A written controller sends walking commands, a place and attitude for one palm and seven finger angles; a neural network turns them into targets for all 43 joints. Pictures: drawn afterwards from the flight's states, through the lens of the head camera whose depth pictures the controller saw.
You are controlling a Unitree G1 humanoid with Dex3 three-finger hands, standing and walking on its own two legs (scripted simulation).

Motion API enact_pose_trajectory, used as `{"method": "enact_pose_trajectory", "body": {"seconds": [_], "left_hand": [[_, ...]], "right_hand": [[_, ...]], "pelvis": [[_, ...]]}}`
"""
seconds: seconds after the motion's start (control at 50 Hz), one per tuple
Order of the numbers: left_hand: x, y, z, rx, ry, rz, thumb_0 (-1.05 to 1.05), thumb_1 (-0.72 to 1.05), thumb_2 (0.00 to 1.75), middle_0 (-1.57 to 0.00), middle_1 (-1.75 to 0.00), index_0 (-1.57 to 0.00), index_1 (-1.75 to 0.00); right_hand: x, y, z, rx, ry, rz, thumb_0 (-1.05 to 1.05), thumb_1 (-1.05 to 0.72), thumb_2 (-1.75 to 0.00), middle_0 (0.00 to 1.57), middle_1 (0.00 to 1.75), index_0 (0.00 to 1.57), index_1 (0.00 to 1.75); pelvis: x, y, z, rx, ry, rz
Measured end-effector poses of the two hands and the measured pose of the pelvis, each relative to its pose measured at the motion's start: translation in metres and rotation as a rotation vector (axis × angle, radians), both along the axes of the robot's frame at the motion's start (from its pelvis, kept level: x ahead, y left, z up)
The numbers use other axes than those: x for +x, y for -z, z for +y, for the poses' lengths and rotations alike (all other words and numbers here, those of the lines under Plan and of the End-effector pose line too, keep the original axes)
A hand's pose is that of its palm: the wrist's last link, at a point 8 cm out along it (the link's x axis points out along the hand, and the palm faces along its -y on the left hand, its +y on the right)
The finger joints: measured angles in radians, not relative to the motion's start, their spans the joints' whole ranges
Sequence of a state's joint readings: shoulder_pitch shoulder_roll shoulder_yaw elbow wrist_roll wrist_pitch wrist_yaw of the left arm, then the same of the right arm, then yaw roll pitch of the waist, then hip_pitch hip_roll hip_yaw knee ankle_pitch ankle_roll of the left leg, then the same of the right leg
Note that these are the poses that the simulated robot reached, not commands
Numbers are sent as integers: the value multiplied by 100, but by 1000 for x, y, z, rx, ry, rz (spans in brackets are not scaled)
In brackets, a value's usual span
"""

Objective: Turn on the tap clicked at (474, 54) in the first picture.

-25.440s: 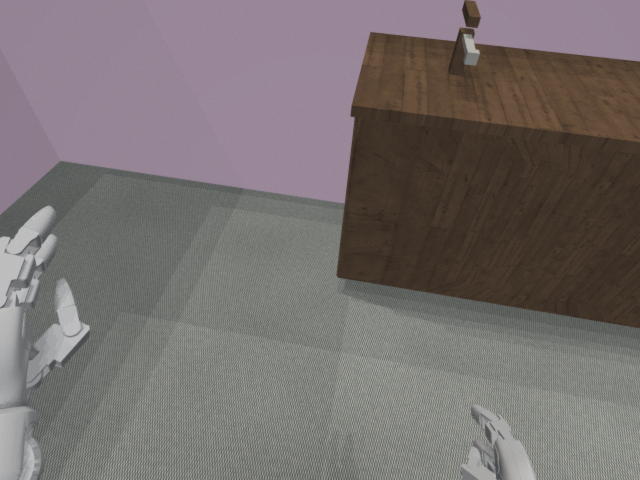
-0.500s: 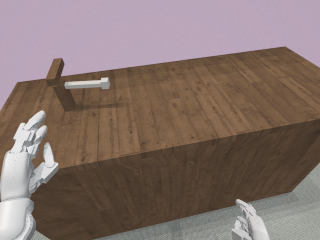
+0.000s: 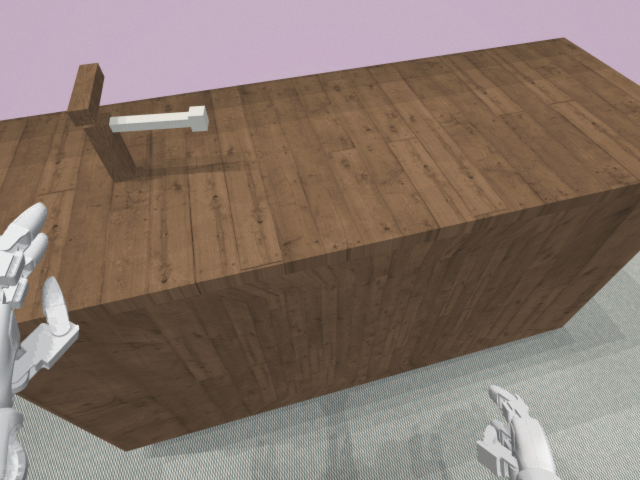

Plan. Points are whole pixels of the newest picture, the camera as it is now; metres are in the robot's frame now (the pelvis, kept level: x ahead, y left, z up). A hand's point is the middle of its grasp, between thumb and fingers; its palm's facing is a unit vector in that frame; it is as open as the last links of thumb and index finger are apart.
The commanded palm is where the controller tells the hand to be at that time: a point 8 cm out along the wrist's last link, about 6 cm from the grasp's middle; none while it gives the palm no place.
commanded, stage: step back with the hand held close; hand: left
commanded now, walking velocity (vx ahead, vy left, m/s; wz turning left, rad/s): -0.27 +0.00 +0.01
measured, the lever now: (198, 118) +0.60 +0.25 +0.12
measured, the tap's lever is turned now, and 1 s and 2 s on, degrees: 81 81 81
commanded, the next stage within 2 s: stop stepping back and stand still in 0.94 s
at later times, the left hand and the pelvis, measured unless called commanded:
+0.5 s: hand (34, 396) +0.16 +0.25 +0.15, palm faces +0.43 -0.80 -0.42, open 7.4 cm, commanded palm +0.10 +0.28 +0.18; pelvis -0.06 +0.00 +0.00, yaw +0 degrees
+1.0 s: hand out of the picture +0.07 +0.32 +0.15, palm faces +0.42 -0.85 -0.31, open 7.4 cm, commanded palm +0.00 +0.34 +0.18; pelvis -0.15 +0.06 -0.01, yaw +2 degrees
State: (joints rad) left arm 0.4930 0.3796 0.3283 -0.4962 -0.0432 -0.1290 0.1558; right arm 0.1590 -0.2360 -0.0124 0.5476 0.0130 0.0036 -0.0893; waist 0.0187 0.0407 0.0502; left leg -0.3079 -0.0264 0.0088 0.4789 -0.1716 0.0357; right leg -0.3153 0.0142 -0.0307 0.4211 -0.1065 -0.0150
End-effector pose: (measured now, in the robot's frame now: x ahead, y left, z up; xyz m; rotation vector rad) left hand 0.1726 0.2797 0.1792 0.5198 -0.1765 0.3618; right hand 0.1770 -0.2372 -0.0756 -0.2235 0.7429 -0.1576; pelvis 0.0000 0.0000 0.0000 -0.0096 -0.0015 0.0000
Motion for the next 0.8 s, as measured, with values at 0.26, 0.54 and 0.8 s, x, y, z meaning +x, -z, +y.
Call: {"method": "enact_pose_trajectory", "body": {"seconds": [0.26, 0.54, 0.8], "left_hand": [[-31, 11, 19, -24, -13, -50, 1, 89, 90, -21, -31, -21, -30], [-57, 16, -4, -60, -5, 0, 1, 89, 90, -20, -31, -21, -30], [-119, -3, 16, -28, 77, -164, 1, 89, 90, -21, -31, -22, -30]], "right_hand": [[-47, 5, 19, -36, -8, 37, 1, -90, -90, 20, 30, 20, 30], [-50, 14, 24, 29, -71, 36, 1, -90, -90, 20, 30, 20, 30], [-105, -16, 3, -74, 37, -60, 1, -91, -90, 20, 30, 20, 30]], "pelvis": [[-33, 7, 16, -33, -21, -4], [-72, 3, -2, -36, 9, 60], [-104, 13, 13, -77, -22, -25]]}}
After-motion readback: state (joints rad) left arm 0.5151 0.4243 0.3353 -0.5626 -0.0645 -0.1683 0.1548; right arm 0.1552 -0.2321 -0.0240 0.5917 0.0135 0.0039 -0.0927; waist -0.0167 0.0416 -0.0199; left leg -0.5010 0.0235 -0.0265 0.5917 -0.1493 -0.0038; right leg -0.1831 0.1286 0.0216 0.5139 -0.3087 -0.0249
